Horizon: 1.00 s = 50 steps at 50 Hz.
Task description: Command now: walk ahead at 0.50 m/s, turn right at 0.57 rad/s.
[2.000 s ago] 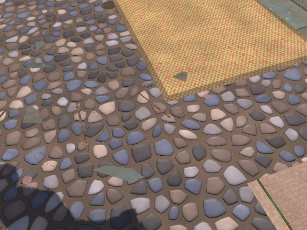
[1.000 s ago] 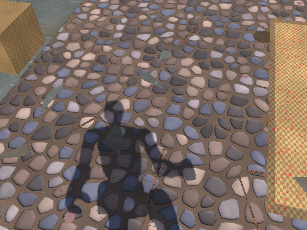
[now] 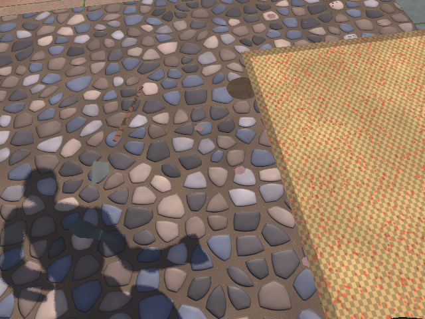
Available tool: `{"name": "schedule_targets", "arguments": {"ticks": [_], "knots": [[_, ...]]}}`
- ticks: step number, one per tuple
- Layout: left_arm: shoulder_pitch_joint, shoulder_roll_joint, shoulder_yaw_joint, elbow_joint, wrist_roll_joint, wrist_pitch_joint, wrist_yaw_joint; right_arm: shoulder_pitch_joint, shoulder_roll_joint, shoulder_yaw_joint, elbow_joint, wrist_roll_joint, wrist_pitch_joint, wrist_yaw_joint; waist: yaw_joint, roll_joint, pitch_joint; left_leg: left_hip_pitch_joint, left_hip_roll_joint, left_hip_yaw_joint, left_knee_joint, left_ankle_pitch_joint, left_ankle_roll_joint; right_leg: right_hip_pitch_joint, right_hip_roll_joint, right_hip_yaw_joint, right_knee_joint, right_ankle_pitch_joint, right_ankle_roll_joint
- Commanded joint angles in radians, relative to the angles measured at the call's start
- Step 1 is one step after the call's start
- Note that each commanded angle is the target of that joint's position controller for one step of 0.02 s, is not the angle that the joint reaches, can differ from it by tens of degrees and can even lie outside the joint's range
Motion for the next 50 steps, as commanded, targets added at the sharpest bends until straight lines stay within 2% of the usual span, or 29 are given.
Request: {"name": "schedule_targets", "arguments": {"ticks": [1,3,5,7,10,11,12,13,14,15,16,17,18,21,26,29,31,33,34,35,36,37,38,39,40,41,43,45,50], "knots": [[-0.027,0.175,0.047,-0.071,-0.007,-0.012,0.021,-0.049,-0.041,-0.005,-0.064,-0.003,-0.002,0.0,-0.01,-0.082,-0.043,0.072,-0.049,0.043,-0.215,0.198,-0.029,-0.067,-0.193,0.164,-0.119,0.216,-0.142],[0.006,0.181,0.049,-0.059,-0.009,-0.005,0.025,-0.115,-0.037,-0.001,-0.08,0.007,-0.007,0.009,0.022,-0.099,-0.044,0.127,-0.083,0.049,-0.334,0.295,-0.029,-0.078,-0.186,0.176,-0.107,0.138,-0.116],[0.037,0.173,0.046,-0.041,-0.012,-0.003,0.025,-0.142,-0.051,-0.003,-0.087,0.018,-0.016,0.019,0.037,-0.113,-0.046,0.143,-0.086,0.036,-0.39,0.332,-0.018,-0.033,-0.216,0.208,-0.084,0.087,-0.108],[0.062,0.154,0.041,-0.023,-0.012,-0.001,0.027,-0.15,-0.073,-0.009,-0.09,0.017,-0.026,0.03,0.04,-0.118,-0.046,0.135,-0.08,0.019,-0.435,0.301,0.008,0.048,-0.253,0.253,-0.032,0.072,-0.1],[0.049,0.157,0.043,-0.015,-0.005,0.006,0.027,-0.078,-0.102,-0.024,-0.076,0.016,-0.038,0.032,-0.01,-0.156,-0.047,0.212,-0.089,0.045,-0.477,0.179,0.067,0.114,-0.283,0.293,0.053,0.19,-0.076],[0.041,0.136,0.035,-0.018,-0.002,0.007,0.025,0.012,-0.126,-0.039,-0.051,0.009,-0.042,0.027,-0.055,-0.147,-0.095,0.343,-0.098,0.061,-0.505,0.175,0.098,0.109,-0.237,0.266,0.155,0.306,-0.054],[0.038,0.095,0.017,-0.033,0.008,0.006,0.022,0.153,-0.168,-0.052,-0.034,-0.005,-0.046,0.021,-0.12,-0.086,-0.227,0.579,0.02,-0.053,-0.473,0.176,0.161,0.021,-0.184,0.21,0.389,0.246,-0.019],[0.181,0.037,-0.002,-0.038,-0.012,-0.005,0.022,0.283,-0.261,-0.079,0.002,-0.013,-0.036,0.022,-0.096,0.19,-0.372,0.943,0.227,-0.469,-0.521,0.002,0.334,-0.324,-0.031,0.086,0.752,-0.088,0.069],[0.183,0.082,-0.002,-0.029,-0.021,-0.013,0.024,0.319,-0.193,-0.066,0.028,0.02,-0.03,0.035,-0.112,0.252,-0.356,0.976,0.284,-0.716,-0.654,-0.266,0.362,-0.507,-0.032,0.113,0.894,-0.411,0.08],[0.072,0.155,0.017,-0.04,-0.028,-0.015,0.022,0.261,-0.128,-0.046,0.018,0.031,-0.025,0.033,-0.129,0.132,-0.2,0.856,0.257,-0.608,-0.673,-0.357,0.316,-0.581,-0.085,0.127,0.953,-0.34,0.075],[-0.012,0.155,0.015,-0.061,-0.018,-0.015,0.022,0.199,-0.105,-0.035,0.005,0.02,-0.016,0.029,-0.117,0.056,-0.12,0.732,0.216,-0.478,-0.683,-0.283,0.283,-0.572,-0.128,0.078,0.937,-0.267,0.072],[-0.067,0.143,0.014,-0.079,0.002,-0.021,0.019,0.162,-0.087,-0.025,0.007,0.014,-0.009,0.03,-0.097,0.031,-0.049,0.617,0.17,-0.395,-0.711,-0.179,0.283,-0.561,-0.163,0.047,0.868,-0.21,0.074],[-0.071,0.13,0.016,-0.082,0.011,-0.025,0.017,0.144,-0.07,-0.017,0.006,0.006,-0.01,0.029,-0.071,0.048,-0.033,0.55,0.134,-0.34,-0.731,-0.087,0.275,-0.512,-0.194,0.041,0.805,-0.165,0.075],[-0.055,0.079,0.005,-0.084,0.017,-0.029,0.014,0.153,-0.079,-0.016,0.015,0.02,-0.01,0.025,-0.045,0.079,-0.048,0.49,0.085,-0.25,-0.765,0.105,0.295,-0.448,-0.204,0.0,0.67,-0.133,0.102],[-0.226,0.037,-0.017,-0.122,0.016,-0.045,0.006,0.214,-0.138,-0.036,0.047,0.037,0.008,0.003,-0.092,0.054,-0.033,0.433,0.039,-0.138,-0.768,0.21,0.273,-0.346,-0.162,-0.027,0.306,0.117,0.149],[-0.308,0.051,-0.014,-0.139,0.003,-0.056,-0.005,0.28,-0.14,-0.037,0.069,0.044,0.023,-0.003,-0.12,0.055,-0.029,0.443,0.049,-0.163,-0.735,0.186,0.261,-0.282,-0.129,-0.021,0.205,0.197,0.157],[-0.333,0.073,-0.006,-0.15,-0.002,-0.065,-0.01,0.299,-0.142,-0.039,0.075,0.046,0.033,-0.008,-0.115,0.064,-0.028,0.478,0.067,-0.212,-0.695,0.145,0.244,-0.249,-0.123,-0.004,0.148,0.172,0.145],[-0.296,0.099,0.007,-0.143,-0.005,-0.073,-0.01,0.289,-0.152,-0.044,0.072,0.044,0.041,-0.012,-0.076,0.081,-0.039,0.487,0.075,-0.247,-0.637,0.144,0.222,-0.159,-0.122,-0.007,0.102,0.127,0.119],[-0.226,0.119,0.019,-0.122,-0.002,-0.075,-0.005,0.282,-0.137,-0.04,0.068,0.042,0.044,-0.013,-0.036,0.078,-0.07,0.465,0.046,-0.237,-0.57,0.182,0.2,-0.045,-0.123,-0.018,0.068,0.114,0.095],[-0.115,0.157,0.036,-0.104,0.011,-0.077,0.004,0.269,-0.101,-0.028,0.055,0.034,0.041,-0.01,0.023,0.056,-0.151,0.397,-0.011,-0.199,-0.411,0.19,0.168,0.142,-0.187,0.027,0.077,0.098,0.054],[0.059,0.229,0.054,-0.085,0.019,-0.071,0.015,0.267,-0.033,-0.005,0.022,0.008,0.037,-0.01,0.086,-0.095,-0.308,0.241,-0.091,-0.1,-0.102,-0.049,0.125,0.402,-0.387,0.217,0.102,0.079,-0.007],[0.087,0.267,0.063,-0.057,0.022,-0.054,0.005,0.389,0.0,0.006,-0.009,0.043,0.024,-0.01,0.018,-0.404,-0.384,-0.059,-0.161,-0.026,0.159,-0.4,0.089,0.576,-0.559,0.629,-0.007,-0.162,-0.141],[0.051,0.166,0.041,-0.067,0.014,-0.051,0.001,0.35,-0.101,-0.018,0.018,0.06,0.028,-0.014,0.037,-0.246,-0.268,-0.151,-0.094,-0.068,0.277,-0.345,0.079,0.489,-0.525,0.614,-0.049,-0.308,-0.122],[0.008,0.119,0.027,-0.068,0.009,-0.051,0.003,0.267,-0.132,-0.029,0.005,0.056,0.033,-0.012,0.044,-0.171,-0.157,-0.17,-0.067,-0.053,0.295,-0.252,0.077,0.381,-0.484,0.453,-0.06,-0.247,-0.089],[-0.044,0.098,0.018,-0.067,0.014,-0.051,0.0,0.241,-0.114,-0.029,0.005,0.048,0.039,-0.012,0.017,-0.111,-0.109,-0.132,-0.036,-0.037,0.281,-0.18,0.066,0.281,-0.439,0.346,-0.084,-0.128,-0.074],[-0.079,0.076,0.012,-0.058,0.018,-0.05,-0.001,0.216,-0.101,-0.032,-0.005,0.04,0.044,-0.008,-0.002,-0.112,-0.065,-0.118,-0.014,-0.033,0.245,-0.135,0.06,0.21,-0.407,0.267,-0.111,-0.044,-0.072],[-0.109,0.072,0.015,-0.043,0.023,-0.058,0.0,0.212,-0.061,-0.028,-0.017,0.045,0.059,0.002,-0.031,-0.145,-0.038,-0.059,0.015,-0.017,0.211,-0.087,0.051,0.116,-0.377,0.15,-0.162,0.058,-0.07],[-0.11,0.094,0.024,-0.025,0.018,-0.067,0.002,0.18,-0.04,-0.023,-0.04,0.04,0.069,0.006,-0.039,-0.12,-0.025,-0.073,0.023,-0.01,0.162,-0.044,0.037,0.094,-0.383,0.077,-0.193,0.142,-0.086],[-0.099,0.148,0.041,0.012,0.014,-0.06,0.012,0.063,-0.02,-0.008,-0.086,0.036,0.063,0.032,-0.011,-0.083,-0.006,-0.043,0.018,0.032,-0.112,0.186,0.039,0.109,-0.364,-0.102,-0.212,0.239,-0.072]]}}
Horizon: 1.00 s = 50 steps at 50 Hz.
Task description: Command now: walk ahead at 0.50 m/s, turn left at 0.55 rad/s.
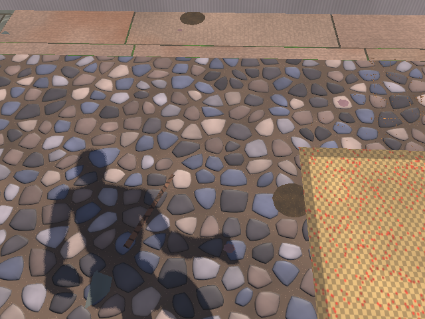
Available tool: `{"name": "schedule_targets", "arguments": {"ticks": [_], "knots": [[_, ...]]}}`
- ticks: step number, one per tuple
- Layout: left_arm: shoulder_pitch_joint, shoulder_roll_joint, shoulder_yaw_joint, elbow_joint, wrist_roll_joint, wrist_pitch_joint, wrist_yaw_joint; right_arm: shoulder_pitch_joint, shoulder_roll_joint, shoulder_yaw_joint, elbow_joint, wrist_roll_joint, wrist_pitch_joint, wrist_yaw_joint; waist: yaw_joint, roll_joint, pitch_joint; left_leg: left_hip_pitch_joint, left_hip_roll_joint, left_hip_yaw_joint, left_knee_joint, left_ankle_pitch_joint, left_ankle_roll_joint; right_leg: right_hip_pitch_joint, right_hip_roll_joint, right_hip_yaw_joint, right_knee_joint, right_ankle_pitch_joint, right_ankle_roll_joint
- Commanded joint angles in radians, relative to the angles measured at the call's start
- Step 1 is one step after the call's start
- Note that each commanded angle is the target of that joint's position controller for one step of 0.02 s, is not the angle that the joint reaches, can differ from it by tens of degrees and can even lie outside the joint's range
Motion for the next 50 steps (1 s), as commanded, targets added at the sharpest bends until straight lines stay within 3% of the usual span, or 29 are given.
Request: {"name": "schedule_targets", "arguments": {"ticks": [1,5,7,8,9,10,11,12,13,14,15,16,17,20,25,28,32,35,36,37,38,39,40,41,42,43,44,47,50], "knots": [[-0.087,0.159,0.036,-0.069,-0.007,-0.015,0.008,-0.052,0.0,0.013,-0.08,-0.002,-0.014,0.021,-0.016,-0.101,0.024,0.021,0.014,0.013,-0.151,0.144,0.01,-0.021,-0.266,0.077,-0.124,0.294,-0.153],[-0.039,0.197,0.049,-0.035,-0.028,0.003,0.01,-0.151,-0.019,0.01,-0.132,0.0,-0.01,0.04,0.004,-0.099,0.052,0.033,-0.006,0.057,-0.268,0.108,0.053,0.074,-0.301,0.017,-0.091,0.329,-0.121],[-0.035,0.224,0.057,-0.027,-0.037,0.016,0.013,-0.146,-0.043,-0.001,-0.149,-0.005,-0.005,0.044,-0.019,-0.115,0.031,0.094,-0.048,0.102,-0.294,0.012,0.09,0.123,-0.308,-0.018,0.001,0.548,-0.1],[-0.037,0.241,0.062,-0.027,-0.042,0.023,0.015,-0.102,-0.065,-0.014,-0.145,-0.008,-0.001,0.043,-0.051,-0.132,-0.008,0.175,-0.088,0.136,-0.297,-0.039,0.112,0.132,-0.302,-0.038,0.095,0.717,-0.087],[-0.049,0.244,0.062,-0.029,-0.047,0.032,0.018,0.019,-0.099,-0.037,-0.117,-0.006,0.003,0.039,-0.126,-0.123,-0.074,0.342,-0.137,0.165,-0.341,-0.026,0.143,0.102,-0.278,-0.071,0.269,0.824,-0.066],[-0.031,0.214,0.048,-0.033,-0.038,0.033,0.022,0.194,-0.164,-0.072,-0.067,-0.002,0.011,0.024,-0.205,-0.086,-0.165,0.621,-0.161,0.131,-0.369,0.01,0.181,-0.046,-0.237,-0.09,0.512,0.74,-0.028],[0.048,0.098,0.008,-0.079,0.013,0.022,0.015,0.251,-0.288,-0.099,-0.058,0.008,0.014,0.004,-0.15,0.179,-0.249,0.979,0.098,-0.315,-0.395,-0.022,0.32,-0.465,-0.115,-0.085,0.9,-0.004,0.038],[0.024,0.086,-0.011,-0.106,0.005,-0.013,0.004,0.245,-0.28,-0.083,-0.102,0.006,-0.004,0.012,-0.147,0.188,-0.427,1.104,0.239,-0.791,-0.594,-0.257,0.452,-0.665,0.018,0.157,1.099,-0.407,0.051],[-0.099,0.176,0.012,-0.128,-0.04,-0.034,-0.006,0.229,-0.2,-0.059,-0.094,-0.003,-0.02,0.02,-0.191,0.065,-0.324,1.039,0.219,-0.694,-0.651,-0.275,0.384,-0.765,-0.039,0.229,1.126,-0.323,0.029],[-0.138,0.168,0.007,-0.144,-0.048,-0.046,-0.006,0.188,-0.171,-0.049,-0.088,-0.006,-0.03,0.02,-0.163,0.04,-0.202,0.903,0.183,-0.566,-0.654,-0.221,0.349,-0.776,-0.076,0.213,1.06,-0.232,0.011],[-0.134,0.16,0.007,-0.131,-0.024,-0.048,0.003,0.118,-0.141,-0.039,-0.095,-0.007,-0.033,0.018,-0.115,-0.027,-0.131,0.755,0.141,-0.461,-0.653,-0.115,0.318,-0.718,-0.115,0.213,0.975,-0.163,0.013],[-0.115,0.169,0.014,-0.122,-0.005,-0.041,0.009,0.065,-0.113,-0.029,-0.108,-0.015,-0.034,0.014,-0.073,-0.013,-0.098,0.639,0.106,-0.384,-0.666,-0.008,0.302,-0.638,-0.141,0.219,0.903,-0.117,0.02],[-0.1,0.169,0.016,-0.119,0.0,-0.029,0.007,0.038,-0.104,-0.024,-0.122,-0.024,-0.034,0.01,-0.049,0.011,-0.087,0.567,0.084,-0.353,-0.688,0.048,0.3,-0.581,-0.147,0.22,0.875,-0.088,0.028],[-0.102,0.13,0.008,-0.115,0.01,-0.004,0.008,0.046,-0.112,-0.027,-0.107,-0.02,-0.042,-0.005,-0.037,0.001,-0.072,0.476,0.054,-0.259,-0.717,0.192,0.31,-0.549,-0.132,0.192,0.766,-0.006,0.07],[-0.249,0.073,-0.02,-0.134,-0.003,-0.007,-0.008,0.114,-0.108,-0.018,-0.048,-0.016,-0.047,-0.021,-0.109,0.028,-0.026,0.469,0.008,-0.124,-0.734,0.146,0.239,-0.509,-0.107,0.165,0.419,0.335,0.081],[-0.326,0.083,-0.023,-0.154,-0.02,-0.013,-0.023,0.165,-0.125,-0.019,-0.009,-0.016,-0.053,-0.017,-0.148,0.024,0.016,0.531,0.057,-0.134,-0.748,0.08,0.236,-0.521,-0.099,0.16,0.334,0.391,0.051],[-0.374,0.095,-0.024,-0.187,-0.025,-0.017,-0.049,0.207,-0.135,-0.024,0.039,-0.018,-0.042,-0.019,-0.16,0.011,0.051,0.733,0.135,-0.129,-0.694,0.199,0.223,-0.64,-0.088,0.161,0.278,0.245,-0.013],[-0.288,0.118,-0.013,-0.177,-0.024,-0.015,-0.059,0.175,-0.154,-0.03,0.044,-0.019,-0.029,-0.028,-0.104,0.032,-0.011,0.782,0.13,-0.066,-0.578,0.56,0.183,-0.502,-0.027,0.115,0.265,0.118,-0.064],[-0.184,0.144,0.004,-0.15,-0.02,-0.012,-0.055,0.153,-0.157,-0.029,0.038,-0.021,-0.023,-0.031,-0.044,0.027,-0.084,0.766,0.098,-0.022,-0.448,0.744,0.162,-0.347,0.017,0.078,0.248,0.133,-0.089],[-0.045,0.188,0.026,-0.118,-0.017,-0.009,-0.048,0.144,-0.143,-0.02,0.025,-0.026,-0.019,-0.039,0.023,0.001,-0.178,0.669,0.055,0.025,-0.252,0.755,0.126,-0.119,0.004,0.119,0.25,0.188,-0.126],[0.077,0.285,0.049,-0.114,-0.008,-0.006,-0.04,0.214,-0.083,0.002,-0.015,-0.044,-0.032,-0.04,0.022,-0.167,-0.318,0.338,-0.049,0.073,0.11,0.392,0.056,0.249,-0.222,0.498,0.251,0.184,-0.261],[0.112,0.257,0.046,-0.096,-0.032,-0.001,-0.043,0.244,-0.035,0.021,-0.009,-0.044,-0.055,-0.029,0.013,-0.336,-0.389,0.052,-0.208,0.007,0.366,-0.373,0.002,0.443,-0.355,0.912,0.093,0.032,-0.388],[0.088,0.194,0.026,-0.103,-0.04,0.004,-0.039,0.173,-0.112,0.008,-0.028,-0.016,-0.082,-0.012,0.043,-0.227,-0.308,-0.069,-0.139,-0.092,0.427,-0.367,0.018,0.417,-0.337,0.876,0.051,-0.115,-0.338],[0.041,0.174,0.021,-0.119,-0.028,0.009,-0.032,0.078,-0.118,0.009,-0.055,0.005,-0.099,-0.003,0.043,-0.15,-0.194,-0.095,-0.096,-0.076,0.395,-0.296,0.029,0.295,-0.3,0.747,0.038,-0.098,-0.301],[-0.007,0.166,0.018,-0.127,-0.018,0.013,-0.029,0.028,-0.108,0.011,-0.068,-0.008,-0.109,-0.004,0.013,-0.065,-0.098,-0.084,-0.062,-0.057,0.304,-0.243,0.033,0.151,-0.261,0.656,0.017,-0.004,-0.279],[-0.039,0.142,0.009,-0.138,-0.013,0.013,-0.025,0.018,-0.113,0.003,-0.069,-0.032,-0.107,-0.009,-0.016,-0.046,-0.067,-0.033,-0.033,-0.054,0.217,-0.2,0.026,0.061,-0.228,0.593,-0.001,0.098,-0.264],[-0.056,0.143,0.007,-0.149,-0.007,0.015,-0.022,0.032,-0.104,0.002,-0.072,-0.04,-0.102,-0.009,-0.042,-0.076,-0.058,0.015,-0.028,-0.049,0.177,-0.182,0.015,0.001,-0.205,0.569,-0.019,0.171,-0.267],[-0.058,0.159,0.014,-0.15,-0.016,0.016,-0.009,0.05,-0.072,0.009,-0.071,-0.044,-0.08,-0.016,-0.067,-0.103,-0.048,0.053,-0.027,-0.019,0.049,-0.153,-0.031,-0.102,-0.175,0.492,-0.047,0.286,-0.28],[-0.027,0.188,0.024,-0.133,-0.026,0.023,0.008,-0.062,-0.038,0.023,-0.097,-0.044,-0.077,-0.019,-0.034,-0.107,-0.021,0.097,-0.055,-0.003,-0.17,0.05,-0.06,-0.18,-0.118,0.417,-0.048,0.287,-0.238]]}}
Over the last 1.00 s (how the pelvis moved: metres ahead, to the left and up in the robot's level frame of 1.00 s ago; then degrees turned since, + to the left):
0.54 0.01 0.00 11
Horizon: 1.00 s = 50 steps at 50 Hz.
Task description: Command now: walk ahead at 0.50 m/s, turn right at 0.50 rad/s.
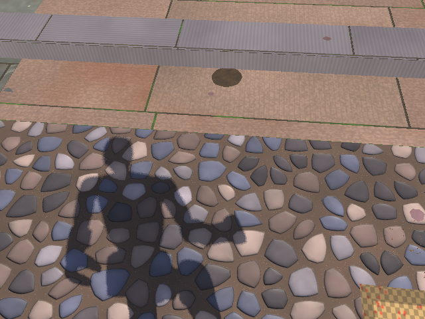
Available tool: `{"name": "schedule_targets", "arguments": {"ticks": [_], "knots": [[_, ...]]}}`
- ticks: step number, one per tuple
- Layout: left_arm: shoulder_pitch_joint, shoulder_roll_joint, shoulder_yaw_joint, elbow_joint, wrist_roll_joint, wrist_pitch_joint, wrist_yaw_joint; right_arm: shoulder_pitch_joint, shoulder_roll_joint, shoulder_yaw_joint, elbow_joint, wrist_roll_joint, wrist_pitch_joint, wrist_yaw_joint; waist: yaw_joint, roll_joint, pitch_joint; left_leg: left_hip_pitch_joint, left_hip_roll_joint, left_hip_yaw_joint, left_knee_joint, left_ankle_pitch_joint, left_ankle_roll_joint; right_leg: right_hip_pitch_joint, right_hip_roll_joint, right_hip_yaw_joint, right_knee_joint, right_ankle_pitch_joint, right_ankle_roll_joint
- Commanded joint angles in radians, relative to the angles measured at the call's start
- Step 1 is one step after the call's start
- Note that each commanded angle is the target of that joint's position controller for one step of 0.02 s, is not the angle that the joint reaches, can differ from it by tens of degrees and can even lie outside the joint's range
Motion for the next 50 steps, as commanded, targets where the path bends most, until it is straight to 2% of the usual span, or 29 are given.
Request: {"name": "schedule_targets", "arguments": {"ticks": [1,3,6,8,10,11,12,13,14,15,16,18,20,23,28,32,34,35,36,37,38,39,40,41,42,43,45,47,50], "knots": [[-0.026,0.185,0.052,-0.065,-0.009,-0.008,0.022,-0.067,-0.051,-0.011,-0.071,0.0,-0.01,-0.002,-0.005,-0.089,-0.03,0.076,-0.041,0.032,-0.198,0.201,-0.028,-0.072,-0.2,0.175,-0.116,0.219,-0.139],[0.015,0.186,0.054,-0.05,-0.013,0.002,0.028,-0.133,-0.046,-0.009,-0.082,0.01,-0.018,0.005,0.023,-0.098,-0.035,0.139,-0.073,0.036,-0.297,0.301,-0.029,-0.082,-0.194,0.187,-0.099,0.178,-0.117],[0.055,0.178,0.054,-0.033,-0.02,0.014,0.033,-0.183,-0.071,-0.02,-0.096,0.023,-0.028,0.015,0.031,-0.108,-0.036,0.159,-0.088,0.002,-0.386,0.282,-0.013,-0.001,-0.221,0.268,-0.038,0.115,-0.1],[0.05,0.177,0.057,-0.034,-0.017,0.021,0.036,-0.169,-0.096,-0.032,-0.093,0.027,-0.036,0.018,0.012,-0.13,-0.037,0.186,-0.086,-0.014,-0.42,0.209,0.013,0.059,-0.245,0.328,0.018,0.114,-0.085],[0.022,0.158,0.053,-0.043,-0.013,0.026,0.034,-0.054,-0.127,-0.052,-0.064,0.025,-0.044,0.012,-0.057,-0.144,-0.079,0.356,-0.079,0.008,-0.48,0.181,0.062,0.05,-0.217,0.33,0.123,0.184,-0.053],[0.011,0.112,0.036,-0.059,-0.004,0.022,0.028,0.069,-0.163,-0.066,-0.05,0.009,-0.048,0.004,-0.118,-0.105,-0.191,0.58,0.022,-0.066,-0.453,0.162,0.118,-0.024,-0.169,0.277,0.314,0.159,-0.022],[0.105,0.045,0.015,-0.079,-0.006,0.014,0.027,0.197,-0.243,-0.087,-0.036,-0.008,-0.04,-0.004,-0.12,0.091,-0.348,0.941,0.242,-0.379,-0.455,0.063,0.242,-0.297,-0.038,0.138,0.637,-0.123,0.047],[0.159,0.071,0.009,-0.095,-0.022,0.008,0.028,0.243,-0.227,-0.089,-0.003,0.016,-0.025,0.006,-0.103,0.305,-0.388,1.018,0.368,-0.708,-0.544,-0.177,0.325,-0.521,-0.045,0.081,0.846,-0.44,0.07],[0.101,0.161,0.031,-0.078,-0.028,0.01,0.028,0.19,-0.142,-0.068,-0.02,0.025,-0.02,0.005,-0.121,0.162,-0.242,0.896,0.33,-0.626,-0.582,-0.304,0.286,-0.589,-0.11,0.099,0.928,-0.367,0.08],[0.014,0.18,0.039,-0.091,-0.02,0.016,0.027,0.145,-0.108,-0.057,-0.025,0.02,-0.012,0.001,-0.125,0.083,-0.134,0.771,0.283,-0.47,-0.595,-0.237,0.246,-0.59,-0.142,0.059,0.937,-0.285,0.087],[-0.028,0.167,0.04,-0.104,-0.011,0.019,0.025,0.105,-0.09,-0.049,-0.019,0.014,-0.008,0.002,-0.107,0.048,-0.062,0.657,0.238,-0.36,-0.624,-0.122,0.232,-0.57,-0.169,0.043,0.902,-0.228,0.094],[-0.033,0.132,0.042,-0.113,-0.013,0.028,0.016,0.067,-0.067,-0.04,-0.004,0.006,-0.011,0.001,-0.069,0.087,-0.013,0.531,0.182,-0.211,-0.678,0.009,0.217,-0.505,-0.214,0.027,0.843,-0.166,0.097],[-0.041,0.093,0.034,-0.123,-0.015,0.037,0.011,0.064,-0.074,-0.046,0.013,0.013,-0.02,0.003,-0.06,0.09,-0.007,0.494,0.175,-0.124,-0.718,0.088,0.234,-0.499,-0.229,0.006,0.808,-0.131,0.106],[-0.093,0.076,0.027,-0.148,-0.008,0.038,0.006,0.072,-0.112,-0.059,0.041,0.012,-0.024,0.003,-0.062,0.053,-0.002,0.514,0.188,-0.027,-0.745,0.209,0.254,-0.537,-0.242,0.005,0.695,-0.025,0.123],[-0.231,0.053,0.014,-0.18,-0.009,0.02,-0.024,0.099,-0.15,-0.066,0.079,0.021,-0.009,-0.003,-0.111,0.026,0.02,0.553,0.16,0.144,-0.74,0.296,0.213,-0.472,-0.22,-0.067,0.418,0.2,0.103],[-0.314,0.065,0.017,-0.227,-0.013,0.022,-0.044,0.146,-0.186,-0.077,0.113,0.042,0.012,-0.003,-0.121,0.03,0.044,0.667,0.201,0.195,-0.693,0.394,0.186,-0.461,-0.196,-0.114,0.309,0.123,0.057],[-0.279,0.097,0.034,-0.234,-0.006,0.027,-0.047,0.143,-0.216,-0.087,0.115,0.05,0.025,-0.008,-0.081,0.059,0.002,0.709,0.204,0.235,-0.572,0.707,0.164,-0.363,-0.138,-0.167,0.289,0.014,0.017],[-0.203,0.122,0.05,-0.22,-0.002,0.031,-0.044,0.148,-0.226,-0.089,0.118,0.054,0.032,-0.012,-0.031,0.064,-0.051,0.699,0.197,0.253,-0.445,0.856,0.153,-0.239,-0.097,-0.189,0.271,-0.02,-0.011],[-0.045,0.16,0.076,-0.178,-0.004,0.033,-0.033,0.156,-0.205,-0.077,0.125,0.055,0.036,-0.014,0.058,0.034,-0.135,0.605,0.17,0.275,-0.257,0.866,0.13,0.013,-0.062,-0.184,0.204,0.049,-0.049],[0.121,0.225,0.099,-0.139,-0.004,0.041,-0.011,0.182,-0.146,-0.049,0.116,0.026,0.028,-0.012,0.121,-0.077,-0.241,0.353,0.13,0.279,0.033,0.516,0.097,0.343,-0.198,0.023,0.201,0.08,-0.103],[0.093,0.322,0.1,-0.142,-0.008,0.03,-0.007,0.305,-0.018,-0.001,0.081,0.004,0.005,0.011,-0.003,-0.312,-0.378,-0.037,-0.056,0.186,0.381,-0.372,0.046,0.627,-0.484,0.584,0.096,-0.08,-0.291],[0.128,0.218,0.077,-0.154,-0.003,0.021,-0.01,0.2,-0.136,-0.028,0.105,0.048,-0.015,0.021,0.093,-0.153,-0.435,-0.104,-0.04,0.014,0.477,-0.366,0.059,0.603,-0.51,0.653,-0.002,-0.173,-0.277],[0.079,0.193,0.063,-0.14,0.009,0.009,-0.013,0.087,-0.167,-0.038,0.065,0.081,-0.023,0.023,0.096,-0.13,-0.264,-0.164,-0.002,0.025,0.473,-0.285,0.074,0.471,-0.475,0.473,-0.015,-0.076,-0.224],[0.015,0.17,0.055,-0.132,0.008,0.001,-0.012,0.062,-0.146,-0.032,0.063,0.072,-0.024,0.016,0.051,-0.072,-0.179,-0.133,0.045,0.027,0.394,-0.192,0.077,0.325,-0.432,0.342,-0.024,0.023,-0.185],[-0.04,0.133,0.044,-0.13,0.013,-0.004,-0.012,0.06,-0.141,-0.035,0.074,0.052,-0.018,0.012,0.016,-0.074,-0.121,-0.087,0.07,0.027,0.332,-0.139,0.069,0.209,-0.395,0.244,-0.049,0.11,-0.164],[-0.072,0.11,0.036,-0.131,0.023,-0.012,-0.012,0.103,-0.136,-0.038,0.09,0.05,-0.003,0.014,-0.022,-0.096,-0.103,-0.016,0.089,0.013,0.308,-0.093,0.063,0.127,-0.372,0.178,-0.085,0.151,-0.153],[-0.094,0.102,0.037,-0.114,0.024,-0.034,-0.012,0.153,-0.098,-0.034,0.117,0.052,0.026,0.011,-0.053,-0.09,-0.083,0.036,0.087,0.009,0.274,-0.047,0.044,0.051,-0.363,0.095,-0.151,0.188,-0.155],[-0.096,0.112,0.042,-0.089,0.03,-0.05,-0.009,0.125,-0.076,-0.033,0.111,0.049,0.044,0.004,-0.057,-0.075,-0.035,-0.008,0.078,-0.012,0.215,0.028,0.026,0.022,-0.356,0.009,-0.192,0.233,-0.143],[-0.085,0.112,0.043,-0.059,0.034,-0.053,0.004,0.069,-0.061,-0.032,0.096,0.044,0.04,0.008,-0.043,-0.072,-0.004,-0.057,0.056,-0.025,0.052,0.209,0.018,0.053,-0.327,-0.105,-0.21,0.265,-0.107]]}}
Over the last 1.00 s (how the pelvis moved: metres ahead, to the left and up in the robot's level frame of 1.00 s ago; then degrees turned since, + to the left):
0.57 0.09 0.00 5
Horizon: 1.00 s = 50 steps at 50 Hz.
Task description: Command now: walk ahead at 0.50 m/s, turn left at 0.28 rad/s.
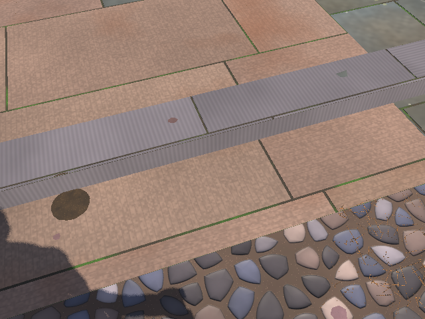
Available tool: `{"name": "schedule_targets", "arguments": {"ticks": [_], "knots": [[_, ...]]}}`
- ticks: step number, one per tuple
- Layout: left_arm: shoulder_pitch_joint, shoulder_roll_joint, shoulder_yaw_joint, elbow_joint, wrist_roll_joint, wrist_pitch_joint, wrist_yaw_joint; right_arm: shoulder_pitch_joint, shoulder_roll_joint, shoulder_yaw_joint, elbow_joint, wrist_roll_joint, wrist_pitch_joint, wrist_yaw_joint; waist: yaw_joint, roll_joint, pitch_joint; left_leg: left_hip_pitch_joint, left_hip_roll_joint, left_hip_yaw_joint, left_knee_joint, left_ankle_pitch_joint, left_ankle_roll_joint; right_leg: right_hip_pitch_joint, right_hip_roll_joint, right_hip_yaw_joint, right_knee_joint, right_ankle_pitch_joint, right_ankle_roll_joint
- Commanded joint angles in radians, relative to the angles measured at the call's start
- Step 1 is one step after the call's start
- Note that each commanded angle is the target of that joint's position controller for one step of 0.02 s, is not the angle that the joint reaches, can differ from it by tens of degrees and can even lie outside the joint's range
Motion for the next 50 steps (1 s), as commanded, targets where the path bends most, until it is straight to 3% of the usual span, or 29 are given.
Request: {"name": "schedule_targets", "arguments": {"ticks": [1,4,7,9,11,12,13,14,15,16,17,18,20,23,27,29,32,34,35,36,37,38,39,40,41,42,43,46,50], "knots": [[-0.061,0.136,0.036,-0.051,0.001,-0.026,0.014,-0.004,-0.044,-0.012,-0.047,-0.004,-0.008,0.006,-0.016,-0.092,0.005,0.009,0.004,-0.022,-0.149,0.197,-0.005,-0.024,-0.257,0.059,-0.166,0.291,-0.113],[-0.045,0.152,0.038,-0.025,-0.003,-0.019,0.026,-0.105,-0.01,0.003,-0.081,-0.017,-0.017,0.025,0.024,-0.077,0.05,0.056,-0.022,0.051,-0.327,0.301,0.008,-0.011,-0.255,-0.021,-0.156,0.412,-0.086],[-0.015,0.178,0.047,0.002,-0.017,0.012,0.042,-0.147,-0.015,0.001,-0.126,-0.022,-0.02,0.05,0.035,-0.091,0.036,0.055,-0.054,0.098,-0.408,0.254,0.029,0.098,-0.287,-0.05,-0.058,0.598,-0.068],[-0.034,0.2,0.055,0.001,-0.029,0.035,0.056,-0.109,-0.045,-0.013,-0.14,-0.025,-0.018,0.065,0.003,-0.124,-0.007,0.093,-0.092,0.129,-0.424,0.141,0.058,0.167,-0.304,-0.054,0.051,0.779,-0.047],[-0.067,0.21,0.06,-0.012,-0.036,0.056,0.071,0.045,-0.103,-0.043,-0.116,-0.026,-0.014,0.065,-0.081,-0.134,-0.096,0.268,-0.157,0.157,-0.452,0.081,0.099,0.161,-0.283,-0.064,0.284,0.899,-0.01],[-0.077,0.195,0.053,-0.019,-0.038,0.057,0.073,0.156,-0.15,-0.066,-0.094,-0.029,-0.015,0.05,-0.146,-0.089,-0.154,0.444,-0.17,0.128,-0.554,0.227,0.134,0.083,-0.228,-0.082,0.497,0.777,0.037],[0.011,0.109,0.025,-0.041,0.006,0.045,0.064,0.183,-0.25,-0.085,-0.103,-0.033,-0.009,0.025,-0.093,0.143,-0.261,0.747,0.042,-0.143,-0.469,0.718,0.23,-0.193,-0.126,-0.077,0.828,0.097,0.102],[0.11,0.069,0.0,-0.06,0.012,0.03,0.043,0.137,-0.282,-0.081,-0.149,-0.047,-0.011,0.024,-0.028,0.232,-0.451,1.003,0.274,-0.623,-0.525,0.813,0.476,-0.488,0.062,0.1,1.156,-0.534,0.154],[0.04,0.17,0.021,-0.041,-0.016,0.021,0.027,0.117,-0.216,-0.071,-0.179,-0.04,-0.001,0.027,-0.103,0.046,-0.503,0.967,0.232,-0.545,-0.577,0.657,0.442,-0.51,-0.011,0.248,1.189,-0.471,0.132],[-0.051,0.176,0.022,-0.074,-0.038,0.023,0.027,0.055,-0.171,-0.059,-0.189,-0.027,0.003,0.025,-0.093,0.01,-0.368,0.847,0.184,-0.429,-0.601,0.521,0.393,-0.554,-0.045,0.229,1.135,-0.39,0.115],[-0.082,0.163,0.022,-0.069,-0.026,0.032,0.04,0.009,-0.134,-0.049,-0.188,-0.01,0.01,0.02,-0.061,-0.074,-0.235,0.693,0.132,-0.347,-0.636,0.425,0.342,-0.566,-0.083,0.208,1.048,-0.332,0.12],[-0.09,0.171,0.028,-0.072,-0.014,0.047,0.053,-0.022,-0.116,-0.044,-0.194,-0.008,0.018,0.012,-0.037,-0.054,-0.177,0.568,0.105,-0.312,-0.665,0.359,0.322,-0.527,-0.106,0.207,0.972,-0.287,0.124],[-0.056,0.155,0.029,-0.068,-0.01,0.069,0.058,-0.052,-0.122,-0.047,-0.208,-0.031,0.029,0.006,0.003,0.015,-0.14,0.414,0.053,-0.275,-0.706,0.322,0.304,-0.425,-0.097,0.192,0.877,-0.25,0.135],[-0.053,0.124,0.019,-0.06,-0.004,0.073,0.069,-0.045,-0.152,-0.059,-0.21,-0.032,0.036,-0.012,0.002,0.032,-0.176,0.386,0.032,-0.242,-0.686,0.398,0.299,-0.398,-0.079,0.184,0.733,-0.206,0.165],[-0.111,0.123,0.019,-0.07,-0.011,0.081,0.069,-0.066,-0.158,-0.063,-0.225,-0.02,0.066,-0.037,-0.02,0.064,-0.188,0.365,-0.005,-0.281,-0.689,0.084,0.25,-0.376,-0.065,0.204,0.599,-0.095,0.179],[-0.14,0.122,0.019,-0.08,-0.014,0.075,0.064,-0.069,-0.156,-0.063,-0.229,-0.022,0.076,-0.04,-0.032,0.091,-0.164,0.354,-0.015,-0.316,-0.69,-0.031,0.237,-0.359,-0.054,0.21,0.526,-0.086,0.175],[-0.151,0.129,0.024,-0.087,-0.019,0.055,0.052,-0.057,-0.15,-0.063,-0.233,-0.021,0.085,-0.036,-0.045,0.121,-0.158,0.399,-0.007,-0.383,-0.648,0.007,0.228,-0.316,-0.037,0.213,0.401,-0.116,0.157],[-0.106,0.132,0.031,-0.074,-0.023,0.041,0.042,-0.074,-0.14,-0.06,-0.24,-0.011,0.092,-0.036,-0.013,0.126,-0.157,0.411,-0.025,-0.409,-0.593,0.074,0.202,-0.222,-0.032,0.197,0.217,-0.046,0.13],[-0.076,0.151,0.041,-0.065,-0.019,0.036,0.041,-0.067,-0.122,-0.054,-0.241,-0.006,0.095,-0.038,0.002,0.107,-0.154,0.375,-0.063,-0.392,-0.546,0.036,0.165,-0.131,-0.073,0.209,0.101,0.046,0.108],[-0.069,0.224,0.057,-0.075,0.0,0.04,0.046,-0.019,-0.068,-0.04,-0.242,-0.013,0.096,-0.036,-0.029,-0.063,-0.174,0.278,-0.147,-0.282,-0.366,-0.223,0.105,-0.025,-0.281,0.379,0.048,0.112,0.032],[-0.088,0.286,0.072,-0.067,0.033,0.055,0.046,-0.019,-0.082,-0.046,-0.278,-0.007,0.086,-0.033,-0.062,-0.359,-0.11,0.074,-0.295,-0.075,-0.178,-0.47,0.046,-0.033,-0.445,0.616,0.003,0.298,-0.139],[-0.115,0.229,0.061,-0.094,0.033,0.053,0.048,-0.003,-0.168,-0.071,-0.259,-0.027,0.075,-0.03,-0.043,-0.288,-0.118,0.053,-0.217,-0.09,0.044,-0.472,0.006,-0.051,-0.488,0.636,0.014,0.33,-0.197],[-0.152,0.178,0.047,-0.108,0.022,0.054,0.054,0.007,-0.192,-0.085,-0.233,-0.015,0.079,-0.028,-0.05,-0.206,-0.11,0.058,-0.201,-0.085,0.127,-0.406,-0.009,-0.063,-0.428,0.52,0.04,0.327,-0.162],[-0.184,0.156,0.042,-0.115,0.007,0.058,0.057,0.027,-0.169,-0.084,-0.208,-0.011,0.093,-0.033,-0.061,-0.163,-0.094,0.055,-0.19,-0.067,0.171,-0.354,-0.031,-0.061,-0.361,0.422,0.058,0.303,-0.116],[-0.193,0.144,0.037,-0.116,-0.008,0.06,0.06,0.029,-0.148,-0.08,-0.205,-0.014,0.104,-0.036,-0.052,-0.163,-0.081,0.03,-0.182,-0.058,0.214,-0.306,-0.048,-0.047,-0.338,0.37,0.065,0.309,-0.101],[-0.188,0.141,0.034,-0.114,-0.01,0.066,0.065,0.023,-0.116,-0.07,-0.208,-0.01,0.111,-0.034,-0.047,-0.167,-0.07,0.033,-0.176,-0.035,0.214,-0.282,-0.06,-0.052,-0.314,0.315,0.061,0.33,-0.098],[-0.159,0.145,0.036,-0.107,-0.008,0.071,0.068,0.0,-0.098,-0.063,-0.222,-0.005,0.112,-0.03,-0.028,-0.18,-0.077,0.024,-0.161,0.004,0.17,-0.237,-0.065,-0.032,-0.294,0.279,0.031,0.216,-0.094],[-0.073,0.177,0.05,-0.088,-0.013,0.08,0.079,-0.105,-0.076,-0.048,-0.275,-0.002,0.101,-0.015,0.047,-0.241,-0.075,-0.019,-0.116,0.049,0.005,-0.212,-0.069,0.064,-0.323,0.301,-0.043,-0.116,-0.108],[-0.07,0.229,0.071,-0.081,-0.026,0.063,0.062,-0.124,-0.056,-0.034,-0.294,-0.011,0.079,0.008,0.054,-0.233,-0.063,0.115,-0.083,0.098,-0.202,-0.247,-0.024,0.018,-0.359,0.256,-0.08,-0.211,-0.102]]}}
Over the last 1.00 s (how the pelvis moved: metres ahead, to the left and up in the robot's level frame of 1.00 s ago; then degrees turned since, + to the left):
0.51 -0.13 0.00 -24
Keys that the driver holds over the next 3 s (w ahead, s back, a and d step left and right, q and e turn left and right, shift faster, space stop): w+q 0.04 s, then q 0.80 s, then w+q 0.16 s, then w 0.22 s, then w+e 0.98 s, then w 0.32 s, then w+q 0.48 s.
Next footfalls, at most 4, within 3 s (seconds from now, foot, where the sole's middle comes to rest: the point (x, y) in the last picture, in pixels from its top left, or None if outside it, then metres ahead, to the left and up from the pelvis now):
0.24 left None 0.31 0.14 -0.78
0.72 right None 0.38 -0.07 -0.78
1.14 left None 0.24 0.16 -0.78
1.60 right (171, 265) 0.66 0.21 -0.78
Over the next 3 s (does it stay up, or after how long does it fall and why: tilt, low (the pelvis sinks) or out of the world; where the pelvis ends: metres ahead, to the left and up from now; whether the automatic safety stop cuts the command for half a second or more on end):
stays up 1.19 0.35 0.10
